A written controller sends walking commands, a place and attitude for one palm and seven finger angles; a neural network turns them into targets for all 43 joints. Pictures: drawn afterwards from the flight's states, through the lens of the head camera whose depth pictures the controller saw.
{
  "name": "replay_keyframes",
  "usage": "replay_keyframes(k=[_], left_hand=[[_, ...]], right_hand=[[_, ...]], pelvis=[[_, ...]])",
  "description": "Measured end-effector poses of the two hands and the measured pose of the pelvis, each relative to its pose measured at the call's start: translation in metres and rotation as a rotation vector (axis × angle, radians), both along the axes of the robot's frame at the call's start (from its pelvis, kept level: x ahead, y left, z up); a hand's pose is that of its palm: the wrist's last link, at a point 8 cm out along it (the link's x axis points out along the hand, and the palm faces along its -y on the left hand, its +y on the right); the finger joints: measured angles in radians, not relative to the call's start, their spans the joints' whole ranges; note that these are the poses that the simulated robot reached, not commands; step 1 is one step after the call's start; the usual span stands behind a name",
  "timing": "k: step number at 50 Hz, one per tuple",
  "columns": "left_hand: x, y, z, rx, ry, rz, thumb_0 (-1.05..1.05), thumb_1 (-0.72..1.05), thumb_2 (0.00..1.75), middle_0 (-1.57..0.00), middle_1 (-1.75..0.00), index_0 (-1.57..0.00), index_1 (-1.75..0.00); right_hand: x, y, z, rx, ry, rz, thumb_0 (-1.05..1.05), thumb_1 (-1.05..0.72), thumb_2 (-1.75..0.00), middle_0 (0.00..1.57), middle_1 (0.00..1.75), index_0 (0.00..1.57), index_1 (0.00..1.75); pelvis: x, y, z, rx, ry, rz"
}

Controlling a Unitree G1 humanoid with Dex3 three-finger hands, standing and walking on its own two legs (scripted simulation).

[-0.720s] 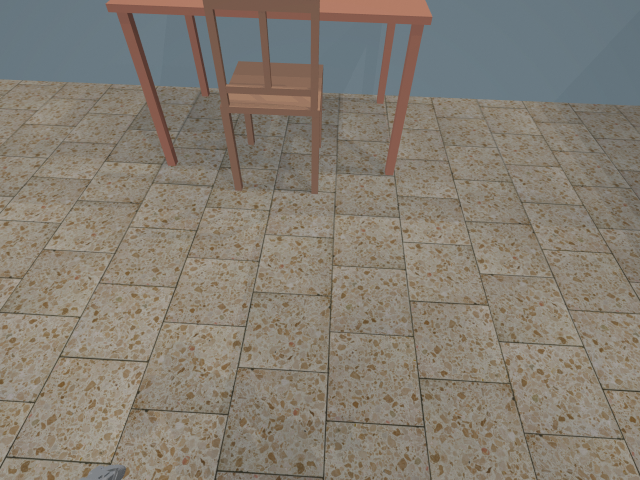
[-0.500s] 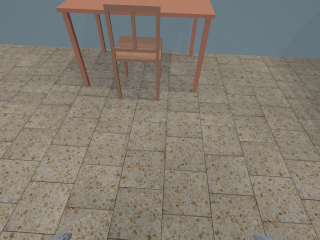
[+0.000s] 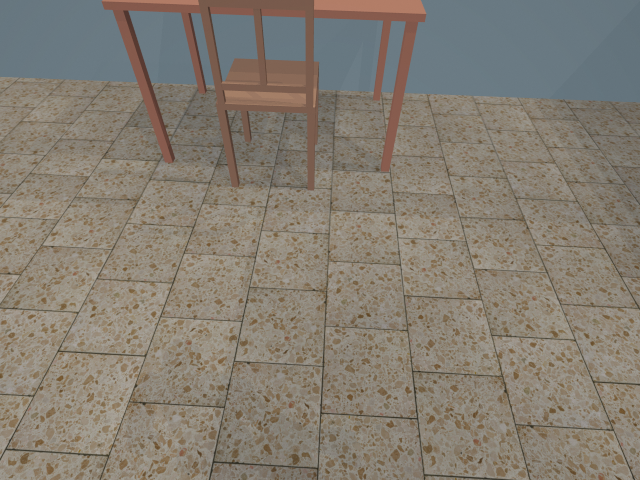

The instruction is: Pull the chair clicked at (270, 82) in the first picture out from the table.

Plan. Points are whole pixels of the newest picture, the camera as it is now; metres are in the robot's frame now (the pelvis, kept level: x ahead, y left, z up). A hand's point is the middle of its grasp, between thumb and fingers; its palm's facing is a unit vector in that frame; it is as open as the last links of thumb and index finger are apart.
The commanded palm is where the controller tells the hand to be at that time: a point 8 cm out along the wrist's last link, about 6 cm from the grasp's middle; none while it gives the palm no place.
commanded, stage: stand and wait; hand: left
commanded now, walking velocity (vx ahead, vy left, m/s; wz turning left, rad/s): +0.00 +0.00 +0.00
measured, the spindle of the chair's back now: (260, 48) +1.48 +0.30 -0.12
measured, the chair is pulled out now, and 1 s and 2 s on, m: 0.00 0.00 0.00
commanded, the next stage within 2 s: look at it before walking up in 0.10 s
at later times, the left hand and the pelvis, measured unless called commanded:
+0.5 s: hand out of the picture +0.08 +0.25 -0.16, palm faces -0.03 -0.95 -0.32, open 7.4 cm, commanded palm none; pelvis +0.00 +0.00 +0.00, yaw +0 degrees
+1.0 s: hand out of the picture +0.06 +0.24 -0.17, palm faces +0.03 -0.96 -0.27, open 7.4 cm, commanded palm none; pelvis +0.02 +0.01 +0.00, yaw +3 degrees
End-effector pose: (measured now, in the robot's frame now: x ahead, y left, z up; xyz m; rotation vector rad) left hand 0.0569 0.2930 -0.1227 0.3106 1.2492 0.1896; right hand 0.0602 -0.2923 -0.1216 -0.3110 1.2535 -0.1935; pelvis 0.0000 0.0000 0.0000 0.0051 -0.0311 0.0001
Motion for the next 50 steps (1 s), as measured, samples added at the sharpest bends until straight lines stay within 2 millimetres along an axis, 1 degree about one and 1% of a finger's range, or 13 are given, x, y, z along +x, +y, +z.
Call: replay_keyframes(k=[6,14,21,43,47,50], left_hand=[[0.006,-0.001,0.001,-0.001,-0.019,-0.01,0.01,0.91,0.89,-0.2,-0.3,-0.2,-0.3],[0.015,-0.003,0.002,-0.007,-0.044,-0.021,0.0,0.91,0.89,-0.2,-0.3,-0.2,-0.3],[0.018,-0.003,0.002,-0.01,-0.051,-0.023,0.0,0.91,0.89,-0.2,-0.3,-0.2,-0.3],[0.007,0.002,-0.001,-0.01,-0.008,-0.009,0.0,0.91,0.89,-0.2,-0.3,-0.2,-0.3],[0.003,-0.004,-0.007,-0.027,-0.002,0.014,0.0,0.91,0.89,-0.2,-0.3,-0.2,-0.3],[-0.007,-0.009,-0.015,-0.065,0.001,0.057,0.0,0.91,0.89,-0.2,-0.3,-0.2,-0.3]], right_hand=[[-0.001,0.002,0.0,0.007,-0.008,-0.005,0.0,-0.9,-0.9,0.2,0.3,0.2,0.3],[0.006,0.005,0.001,0.014,-0.03,0.001,0.0,-0.9,-0.9,0.2,0.3,0.2,0.3],[0.011,0.007,0.003,0.012,-0.043,0.003,0.0,-0.9,-0.9,0.2,0.3,0.2,0.3],[0.014,0.01,0.004,0.006,-0.028,0.006,0.0,-0.9,-0.9,0.2,0.3,0.2,0.3],[0.011,0.019,-0.002,0.021,-0.004,0.013,0.0,-0.9,-0.9,0.2,0.3,0.2,0.3],[0.007,0.032,-0.008,0.039,0.043,0.025,0.0,-0.91,-0.9,0.2,0.3,0.2,0.29]], pelvis=[[-0.001,0.0,0.0,0.0,-0.002,-0.003],[-0.002,0.001,0.001,0.0,0.001,-0.005],[-0.001,0.002,0.001,0.0,0.0,-0.005],[0.004,0.006,0.002,-0.002,0.003,-0.006],[0.009,0.007,-0.001,-0.008,0.01,0.012],[0.017,0.012,-0.004,-0.019,0.019,0.044]])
